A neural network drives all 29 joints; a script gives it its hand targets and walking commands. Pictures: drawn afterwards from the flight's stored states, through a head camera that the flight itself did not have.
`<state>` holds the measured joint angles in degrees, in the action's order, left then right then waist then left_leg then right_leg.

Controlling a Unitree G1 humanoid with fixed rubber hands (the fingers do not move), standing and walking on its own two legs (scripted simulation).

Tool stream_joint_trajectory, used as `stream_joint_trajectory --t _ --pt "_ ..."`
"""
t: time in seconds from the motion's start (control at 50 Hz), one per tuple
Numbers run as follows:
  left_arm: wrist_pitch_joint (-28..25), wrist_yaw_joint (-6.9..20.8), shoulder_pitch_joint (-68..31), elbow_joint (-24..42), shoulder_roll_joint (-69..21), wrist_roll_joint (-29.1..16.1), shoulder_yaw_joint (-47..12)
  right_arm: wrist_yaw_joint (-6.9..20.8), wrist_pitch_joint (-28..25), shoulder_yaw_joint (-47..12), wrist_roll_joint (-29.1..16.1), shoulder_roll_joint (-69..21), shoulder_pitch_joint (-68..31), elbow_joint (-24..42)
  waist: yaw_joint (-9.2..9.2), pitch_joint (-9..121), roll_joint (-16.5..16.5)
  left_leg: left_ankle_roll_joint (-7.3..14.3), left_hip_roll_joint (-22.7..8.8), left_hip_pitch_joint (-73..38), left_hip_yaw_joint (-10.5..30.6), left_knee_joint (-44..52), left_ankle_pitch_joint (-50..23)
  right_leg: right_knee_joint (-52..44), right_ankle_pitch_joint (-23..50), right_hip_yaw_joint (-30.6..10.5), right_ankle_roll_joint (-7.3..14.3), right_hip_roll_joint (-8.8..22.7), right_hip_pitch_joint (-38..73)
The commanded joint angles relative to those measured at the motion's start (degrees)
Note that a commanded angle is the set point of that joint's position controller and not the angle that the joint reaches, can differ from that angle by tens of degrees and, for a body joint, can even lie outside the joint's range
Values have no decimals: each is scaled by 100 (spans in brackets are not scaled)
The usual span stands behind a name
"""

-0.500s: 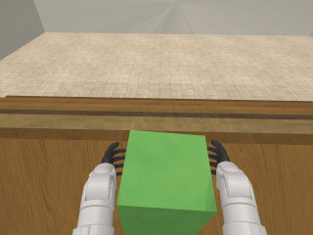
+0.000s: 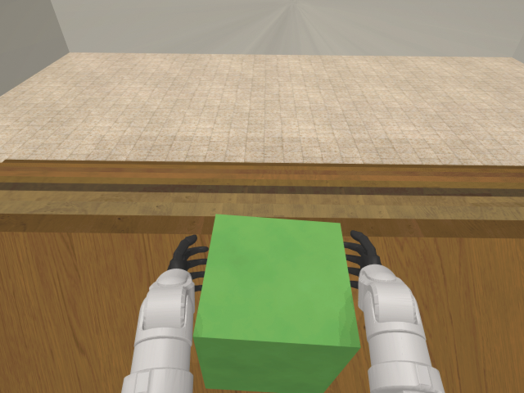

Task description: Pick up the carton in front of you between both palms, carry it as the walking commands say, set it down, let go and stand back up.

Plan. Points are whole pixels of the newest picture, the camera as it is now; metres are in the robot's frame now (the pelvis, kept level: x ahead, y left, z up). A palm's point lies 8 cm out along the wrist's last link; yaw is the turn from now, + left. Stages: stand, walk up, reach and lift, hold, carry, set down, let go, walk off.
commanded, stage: carry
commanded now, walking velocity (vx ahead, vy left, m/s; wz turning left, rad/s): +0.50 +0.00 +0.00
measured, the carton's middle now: (270, 308) +0.29 +0.01 -0.03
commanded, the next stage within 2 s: none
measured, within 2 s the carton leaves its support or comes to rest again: neither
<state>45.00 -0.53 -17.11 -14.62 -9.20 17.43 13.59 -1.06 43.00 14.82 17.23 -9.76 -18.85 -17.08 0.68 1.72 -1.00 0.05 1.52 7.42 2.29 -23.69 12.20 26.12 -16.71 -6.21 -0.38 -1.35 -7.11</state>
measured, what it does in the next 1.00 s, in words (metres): walks ahead: left foot, then right foot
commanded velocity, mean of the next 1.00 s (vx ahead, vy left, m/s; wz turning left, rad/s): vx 0.50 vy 0.00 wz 0.00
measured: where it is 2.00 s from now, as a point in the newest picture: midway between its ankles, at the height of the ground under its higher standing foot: (289, 252)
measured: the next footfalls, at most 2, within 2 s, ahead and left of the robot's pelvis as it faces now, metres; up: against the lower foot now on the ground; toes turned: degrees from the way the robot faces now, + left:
left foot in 0.48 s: +0.26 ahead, +0.09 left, +0.00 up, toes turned +10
right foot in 0.78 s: +0.48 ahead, -0.17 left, +0.00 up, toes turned -16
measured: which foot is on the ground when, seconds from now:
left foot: down 0.00-0.16, up 0.18-0.46, down 0.48-0.82, up 0.84-1.00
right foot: down 0.00-0.48, up 0.50-0.76, down 0.78-1.00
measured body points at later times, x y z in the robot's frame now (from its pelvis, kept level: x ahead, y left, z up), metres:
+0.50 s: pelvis +0.17 -0.02 -0.01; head +0.14 -0.02 +0.43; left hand +0.44 +0.12 +0.09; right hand +0.43 -0.18 +0.09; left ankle +0.22 +0.08 -0.75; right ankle +0.03 -0.11 -0.74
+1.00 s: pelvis +0.46 -0.09 +0.00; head +0.45 -0.09 +0.45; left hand +0.71 +0.07 +0.08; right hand +0.72 -0.23 +0.07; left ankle +0.45 +0.05 -0.68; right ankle +0.44 -0.16 -0.74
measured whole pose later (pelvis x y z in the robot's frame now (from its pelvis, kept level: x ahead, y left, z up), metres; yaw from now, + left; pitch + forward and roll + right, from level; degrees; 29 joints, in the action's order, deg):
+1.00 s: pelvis +0.46 -0.09 +0.00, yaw -1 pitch +5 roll +1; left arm 68.2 -10.5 -2.0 24.9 -7.3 4.3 0.9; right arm -10.5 70.6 2.6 5.0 -7.3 -3.7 22.2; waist 2.6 7.6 -0.9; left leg -0.4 -6.3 30.8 -7.0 -55.0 18.4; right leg 22.4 -13.4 15.1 3.0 3.4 -14.0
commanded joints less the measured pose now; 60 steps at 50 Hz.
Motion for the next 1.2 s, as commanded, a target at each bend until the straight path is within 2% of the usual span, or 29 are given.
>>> stream_joint_trajectory --t 0.0,0.04,0.08,0.1,0.12,0.14,0.16,0.2,0.26,0.32,0.4,0.42,0.44,0.46,0.48,0.52,0.62,0.66,0.72,0.74,0.76,0.78,0.84,0.92,1.08,1.12,1.14,1.16,1.18 --pt "14 1306 -3771 1550 -5552 -2404 -4039 1236 197 -3585 -1937 -5762 -2594 1022 -65 1354 1437 635 -1695 125 1439 1466 2604 1310 -687 918 -37 158 -1287" --pt "260 1194 -3452 1599 -5316 -2478 -4067 1098 549 -3940 -2101 -5612 -2520 1215 -42 1601 434 579 -1496 62 875 980 1863 652 -361 973 35 189 -1088" --pt "490 1117 -3703 2185 -5220 -2826 -4445 935 804 -4011 -2181 -5315 -2211 1522 -110 1712 520 467 -1123 570 414 418 2165 -530 -576 994 109 135 -175" --pt "637 1033 -3325 2316 -5235 -2891 -4571 863 904 -4294 -2364 -5381 -2362 2166 -5 1932 6 212 -776 1310 -89 -296 2122 -804 -854 321 248 574 669" --pt "795 968 -2899 2119 -5141 -2836 -4455 785 1076 -4315 -2329 -5214 -2306 2319 82 1615 -916 -47 -342 2482 -744 -1542 1921 -1266 -1888 -1125 587 1620 1270" --pt "946 899 -2504 2026 -4883 -2629 -4350 738 1263 -4356 -2315 -5071 -2258 2297 176 1156 -1505 -101 -371 3191 -849 -2005 1592 -1798 -2444 -2049 1045 2304 925" --pt "1080 818 -2449 2397 -4965 -2681 -4391 715 1338 -4518 -2578 -5250 -2683 2845 132 707 -1048 -57 -614 3595 -460 -2357 1320 -1889 -1590 -2236 1309 2392 755" --pt "1330 585 -2329 2977 -5021 -2719 -4423 643 1628 -4640 -2739 -5286 -2132 2906 126 1098 -310 -66 -565 3504 -692 -2156 1334 -1746 -211 -1472 1150 2134 1200" --pt "1629 269 -1999 3881 -4821 -2849 -4498 479 1967 -4702 -3081 -5144 -1369 3283 92 1597 -502 -21 -376 2731 -1170 -1212 720 -1304 747 -251 835 1619 1290" --pt "1949 123 -1277 4135 -4754 -2988 -4484 190 2229 -4871 -3059 -4918 -1292 4289 103 1463 -1044 -59 -333 2311 -1411 -716 252 -1295 918 139 788 1368 956" --pt "2277 -98 -689 4616 -4498 -2910 -4276 -81 2513 -4602 -3060 -4625 -571 4818 -44 1696 -751 71 -164 305 -1640 122 -365 89 1840 925 597 1124 -36" --pt "2382 -138 -643 4522 -4376 -2973 -4257 -113 2609 -4411 -3004 -4465 -418 4690 -190 1999 -300 321 -563 -1084 -1189 147 55 1074 1824 1220 350 977 -1001" --pt "2431 -154 -904 4833 -4262 -3116 -4308 -187 2640 -4332 -2922 -4209 -336 4678 -256 2094 1087 726 -1832 -2227 572 523 1127 2429 535 1536 51 549 -2654" --pt "2546 -203 -965 4773 -4050 -3117 -4331 -249 2660 -4201 -2835 -4060 -315 4802 -254 1709 2135 1129 -2795 -2563 2075 976 685 3267 -1427 1377 33 310 -4064" --pt "2568 -222 -1491 4917 -3918 -3171 -4402 -321 2695 -4153 -2798 -3994 -493 4650 -308 1369 1480 1429 -2923 -2095 2154 991 119 3706 -1637 861 81 686 -4164" --pt "2584 -248 -1515 5038 -4132 -3410 -4436 -414 2706 -4180 -2999 -4277 -719 4843 -313 1213 268 1289 -2570 -1130 1642 1192 592 3438 -1302 711 245 862 -3958" --pt "2468 -417 -192 4388 -4286 -2948 -3903 -401 2680 -4549 -3311 -4377 -873 5187 -166 1461 759 650 -1881 -306 -516 1347 405 1064 37 1527 58 649 -2085" --pt "2471 -418 -286 4357 -4450 -2870 -3957 -326 2672 -4659 -3342 -4335 -963 5213 -137 1203 991 470 -1681 -106 -882 1050 126 359 666 1890 12 425 -1656" --pt "2426 -335 -211 4230 -4428 -2828 -3977 -244 2689 -4815 -3401 -4344 -942 5136 12 1513 28 183 -1300 1007 -1509 -248 6 335 639 2260 82 175 347" --pt "2465 -308 -45 4017 -4461 -2837 -3984 -208 2705 -4649 -3253 -4236 -892 5074 135 1682 -78 -64 -1005 1690 -1683 -1530 -291 -222 -96 1074 407 884 1242" --pt "2442 -287 -174 4206 -4186 -2778 -4010 -154 2763 -4703 -3204 -4074 -856 5173 210 1712 -1520 -364 -448 2846 -1695 -3228 978 -1083 -702 -1305 925 2270 1746" --pt "2440 -212 -183 4087 -4405 -2890 -4048 -122 2753 -4820 -3257 -4218 -1104 5251 134 1702 -1532 -190 -473 3532 -923 -4103 1947 -1417 -141 -1948 1242 2663 2015" --pt "2317 -59 -977 4551 -4821 -3051 -4474 66 2655 -4744 -3240 -4706 -926 4774 67 1540 -39 17 -1039 3560 -346 -4389 1487 -1446 198 -1342 1340 2695 911" --pt "2240 189 -1145 4446 -5195 -3272 -4859 149 2467 -4583 -2829 -5040 -662 4474 -10 1532 -391 -24 -995 2726 -819 -2747 370 -1739 78 409 770 2109 399" --pt "2204 127 -916 4514 -4576 -3190 -4741 53 2434 -4672 -2939 -4615 -868 4812 -20 1213 -1049 11 -494 1639 -1631 -806 -526 -867 1463 1529 604 1580 420" --pt "2293 -2 -1074 4359 -4313 -3119 -4548 -15 2507 -4645 -3068 -4272 -1081 4742 -103 1344 -664 89 -207 458 -1910 -718 -394 106 1266 1949 384 1276 -175" --pt "2284 -70 -1313 4328 -4152 -3157 -4525 -83 2501 -4614 -3061 -4069 -1223 4713 -185 1478 -129 223 -241 -335 -1738 -524 61 1110 1577 2075 298 1049 -767" --pt "2342 -174 -1543 4308 -3969 -2974 -4352 -169 2486 -4474 -3050 -3871 -1513 4737 -512 1484 908 640 -1220 -1046 -187 -237 413 2692 851 2153 66 689 -1888" --pt "2407 -249 -1563 4090 -3748 -3027 -4308 -255 2518 -4221 -2872 -3427 -1511 4443 -423 1684 2352 1287 -2488 -1944 2402 690 311 4325 -1312 1760 -122 33 -3592"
